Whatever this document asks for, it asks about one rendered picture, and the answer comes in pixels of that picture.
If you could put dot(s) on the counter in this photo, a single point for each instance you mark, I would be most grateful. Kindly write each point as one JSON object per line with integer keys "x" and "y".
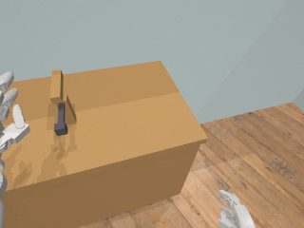
{"x": 131, "y": 140}

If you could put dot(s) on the right robot hand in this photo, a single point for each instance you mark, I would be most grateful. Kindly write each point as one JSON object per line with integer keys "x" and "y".
{"x": 238, "y": 218}

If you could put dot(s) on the tap lever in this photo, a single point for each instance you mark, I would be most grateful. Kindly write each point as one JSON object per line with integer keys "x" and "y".
{"x": 60, "y": 128}

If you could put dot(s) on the left robot hand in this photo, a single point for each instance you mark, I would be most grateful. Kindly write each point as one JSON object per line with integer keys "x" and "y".
{"x": 15, "y": 132}

